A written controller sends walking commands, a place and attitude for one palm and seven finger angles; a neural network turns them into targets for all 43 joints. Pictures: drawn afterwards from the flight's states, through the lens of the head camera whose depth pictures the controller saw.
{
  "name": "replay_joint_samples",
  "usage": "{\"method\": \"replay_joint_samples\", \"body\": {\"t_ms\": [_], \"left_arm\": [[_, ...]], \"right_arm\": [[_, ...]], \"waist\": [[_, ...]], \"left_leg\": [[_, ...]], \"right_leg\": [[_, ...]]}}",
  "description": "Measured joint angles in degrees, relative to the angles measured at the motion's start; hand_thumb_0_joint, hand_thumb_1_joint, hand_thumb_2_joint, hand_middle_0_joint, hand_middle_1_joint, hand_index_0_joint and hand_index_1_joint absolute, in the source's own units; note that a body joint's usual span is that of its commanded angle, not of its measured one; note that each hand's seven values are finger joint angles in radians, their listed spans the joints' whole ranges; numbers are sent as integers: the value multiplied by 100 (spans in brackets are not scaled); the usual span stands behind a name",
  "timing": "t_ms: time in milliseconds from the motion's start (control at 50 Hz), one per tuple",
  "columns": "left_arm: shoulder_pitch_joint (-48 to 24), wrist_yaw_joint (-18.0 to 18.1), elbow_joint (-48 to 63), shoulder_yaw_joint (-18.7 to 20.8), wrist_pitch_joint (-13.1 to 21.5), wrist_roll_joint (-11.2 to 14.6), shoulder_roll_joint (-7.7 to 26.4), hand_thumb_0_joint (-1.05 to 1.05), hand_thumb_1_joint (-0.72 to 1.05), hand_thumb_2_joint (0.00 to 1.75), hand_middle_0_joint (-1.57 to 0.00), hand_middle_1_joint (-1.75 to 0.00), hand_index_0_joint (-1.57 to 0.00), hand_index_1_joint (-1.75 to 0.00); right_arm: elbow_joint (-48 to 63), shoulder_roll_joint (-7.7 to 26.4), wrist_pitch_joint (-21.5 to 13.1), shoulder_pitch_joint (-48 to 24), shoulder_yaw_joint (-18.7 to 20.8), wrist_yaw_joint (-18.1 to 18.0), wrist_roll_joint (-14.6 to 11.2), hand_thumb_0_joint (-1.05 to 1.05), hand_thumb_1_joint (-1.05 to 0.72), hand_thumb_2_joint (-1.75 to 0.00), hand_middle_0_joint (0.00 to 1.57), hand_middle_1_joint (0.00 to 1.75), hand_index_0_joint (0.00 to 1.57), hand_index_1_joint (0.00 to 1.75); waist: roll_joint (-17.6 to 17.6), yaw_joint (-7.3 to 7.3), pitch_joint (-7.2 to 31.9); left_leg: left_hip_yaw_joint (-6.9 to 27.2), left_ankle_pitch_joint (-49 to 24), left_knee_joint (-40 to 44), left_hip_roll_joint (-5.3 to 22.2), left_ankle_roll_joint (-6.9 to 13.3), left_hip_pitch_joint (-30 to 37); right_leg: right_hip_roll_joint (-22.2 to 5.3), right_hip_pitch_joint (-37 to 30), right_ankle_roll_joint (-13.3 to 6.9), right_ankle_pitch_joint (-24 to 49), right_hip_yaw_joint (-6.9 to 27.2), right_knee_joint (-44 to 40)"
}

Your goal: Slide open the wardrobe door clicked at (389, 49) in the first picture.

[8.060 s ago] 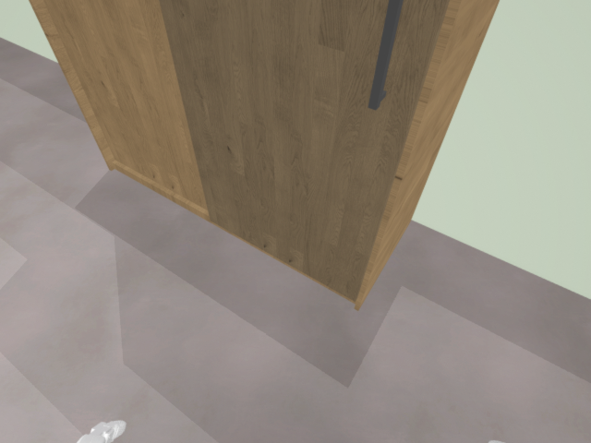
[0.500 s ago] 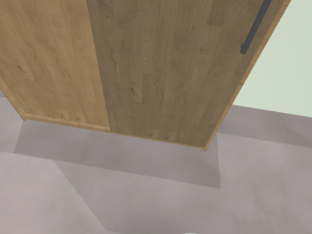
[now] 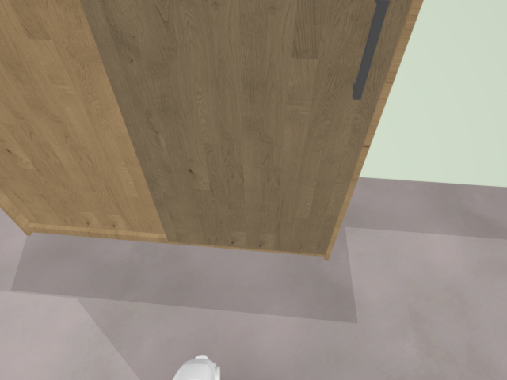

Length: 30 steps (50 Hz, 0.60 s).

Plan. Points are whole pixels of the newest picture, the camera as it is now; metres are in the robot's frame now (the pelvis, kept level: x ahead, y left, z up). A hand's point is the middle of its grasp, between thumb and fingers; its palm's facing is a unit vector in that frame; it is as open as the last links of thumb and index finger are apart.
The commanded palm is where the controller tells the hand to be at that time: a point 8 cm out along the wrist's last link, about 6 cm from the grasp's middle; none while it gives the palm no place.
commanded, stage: take the last steps up to it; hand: right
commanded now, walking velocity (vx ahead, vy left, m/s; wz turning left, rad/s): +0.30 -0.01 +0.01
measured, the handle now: (367, 50) +0.75 -0.21 +0.19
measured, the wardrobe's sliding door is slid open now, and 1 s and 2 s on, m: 0.00 0.00 0.00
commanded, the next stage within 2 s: come to a stop and stand still in 0.62 s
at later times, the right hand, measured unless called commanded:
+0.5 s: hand (336, 378) +0.18 -0.14 -0.17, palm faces +0.08 +0.97 -0.21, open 7.2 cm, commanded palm none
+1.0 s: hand (356, 323) +0.28 -0.20 -0.19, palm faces +0.08 +0.98 -0.18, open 7.4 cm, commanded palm none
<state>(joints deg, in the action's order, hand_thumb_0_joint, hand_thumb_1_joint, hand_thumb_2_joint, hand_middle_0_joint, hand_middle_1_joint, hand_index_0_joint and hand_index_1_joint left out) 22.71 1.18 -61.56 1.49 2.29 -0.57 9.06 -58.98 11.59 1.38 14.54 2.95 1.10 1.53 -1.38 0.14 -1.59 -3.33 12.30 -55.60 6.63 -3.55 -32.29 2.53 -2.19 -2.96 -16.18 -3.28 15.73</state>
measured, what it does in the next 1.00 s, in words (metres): walks ahead: left foot, then right foot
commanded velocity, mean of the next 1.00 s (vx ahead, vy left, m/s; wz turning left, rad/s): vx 0.10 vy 0.01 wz -0.03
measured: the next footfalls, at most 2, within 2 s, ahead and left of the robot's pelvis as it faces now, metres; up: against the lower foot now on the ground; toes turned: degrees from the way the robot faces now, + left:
left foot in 0.16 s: +0.20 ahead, +0.14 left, +0.00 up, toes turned +8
right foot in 0.66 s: +0.32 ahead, -0.10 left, +0.00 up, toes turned -10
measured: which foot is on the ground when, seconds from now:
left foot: up 0.00-0.14, down 0.16-0.68, up 0.70-1.00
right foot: down 0.00-0.18, up 0.20-0.64, down 0.66-1.00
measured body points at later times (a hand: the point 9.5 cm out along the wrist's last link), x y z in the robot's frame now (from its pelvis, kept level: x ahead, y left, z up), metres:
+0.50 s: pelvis +0.16 +0.05 +0.00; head +0.17 +0.06 +0.45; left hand +0.21 +0.28 -0.16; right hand +0.17 -0.19 -0.15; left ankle +0.16 +0.14 -0.74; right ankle +0.24 -0.10 -0.69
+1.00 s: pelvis +0.26 -0.01 +0.00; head +0.28 -0.04 +0.45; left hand +0.32 +0.22 -0.14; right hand +0.28 -0.25 -0.17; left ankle +0.26 +0.13 -0.68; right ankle +0.28 -0.10 -0.74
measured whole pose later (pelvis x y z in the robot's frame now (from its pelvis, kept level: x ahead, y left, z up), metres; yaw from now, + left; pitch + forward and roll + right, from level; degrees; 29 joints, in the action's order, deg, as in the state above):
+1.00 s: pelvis +0.26 -0.01 +0.00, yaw -1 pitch -1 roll +1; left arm 10.7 2.7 -59.8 1.8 0.1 -0.7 8.2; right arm -60.1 10.7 2.7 13.4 3.3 -1.8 1.3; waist -2.6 0.8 -3.9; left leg -1.4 22.4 -55.3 3.2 -3.0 -24.4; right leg -1.8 12.1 -3.3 -11.9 -9.3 25.3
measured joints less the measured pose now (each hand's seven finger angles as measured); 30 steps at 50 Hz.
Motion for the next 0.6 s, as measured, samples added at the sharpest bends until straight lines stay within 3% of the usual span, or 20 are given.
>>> {"method": "replay_joint_samples", "body": {"t_ms": [100, 160, 180, 220, 260, 300, 360, 440, 600], "left_arm": [[361, 14, -241, 15, 19, -63, -28, 1, 91, 90, -20, -30, -20, -30], [569, -2, -388, 17, 2, -59, -33, 1, 91, 90, -20, -30, -20, -30], [611, -23, -443, 21, -12, -34, -58, 1, 91, 90, -20, -30, -20, -30], [514, -55, -505, 36, -94, 6, -59, 1, 91, 90, -20, -30, -20, -30], [364, -78, -490, 89, -144, 17, -30, 1, 91, 90, -20, -30, -20, -30], [153, -98, -400, 138, -190, -14, 24, 1, 91, 90, -20, -30, -20, -30], [-187, -117, -170, 180, -209, -58, 75, 1, 91, 90, -19, -30, -20, -30], [-616, -161, 102, 206, -212, -76, 102, 1, 91, 90, -19, -30, -20, -30], [-1207, -254, 320, 172, -157, -50, 105, 1, 92, 90, -19, -30, -19, -30]], "right_arm": [[121, -108, -64, -436, -18, 18, -33, 1, -91, -90, 20, 30, 19, 30], [255, -143, -243, -635, -37, 35, -31, 1, -91, -90, 20, 30, 19, 30], [294, -139, -358, -695, -34, 24, -12, 1, -91, -90, 20, 30, 19, 30], [323, -193, -518, -780, -36, -23, -37, 1, -91, -90, 20, 30, 20, 30], [295, -261, -545, -729, -60, -60, -66, 0, -91, -90, 20, 30, 20, 30], [221, -330, -515, -578, -78, -106, -69, 0, -91, -90, 20, 30, 20, 30], [124, -293, -537, -340, 25, -234, -92, -1, -95, -90, 20, 30, 20, 30], [-80, -226, -525, 5, -12, -211, -38, -2, -95, -90, 20, 30, 20, 30], [-415, -338, -501, 580, -87, -168, 8, 0, -92, -90, 20, 30, 20, 30]], "waist": [[146, -259, -151], [250, -327, -203], [240, -303, -227], [293, -292, -343], [321, -255, -349], [324, -214, -272], [331, -169, -142], [319, -104, 0], [225, 240, 9]], "left_leg": [[-175, 187, 1238, -120, 141, 331], [-315, 5, 2109, -309, 302, 854], [-351, -397, 2190, -331, 466, 928], [-462, -145, 1862, -384, 663, 983], [-542, 132, 1970, -433, 717, 1257], [-567, 115, 2292, -477, 688, 1540], [-609, -3, 2816, -557, 688, 1916], [-620, -40, 3266, -610, 666, 2273], [-667, 343, 3350, -520, 409, 2716]], "right_leg": [[-117, -193, 153, -376, -23, 141], [-276, -121, 291, -898, -28, 774], [-324, 107, 294, -1113, -35, 1408], [-388, 850, 218, -1306, 142, 3280], [-443, 1575, 160, -1026, 190, 4622], [-573, 2191, 179, -575, 125, 5151], [-786, 2856, 290, -73, 101, 4985], [-956, 3259, 448, 335, 33, 4232], [-866, 2782, 490, 401, -171, 2360]]}}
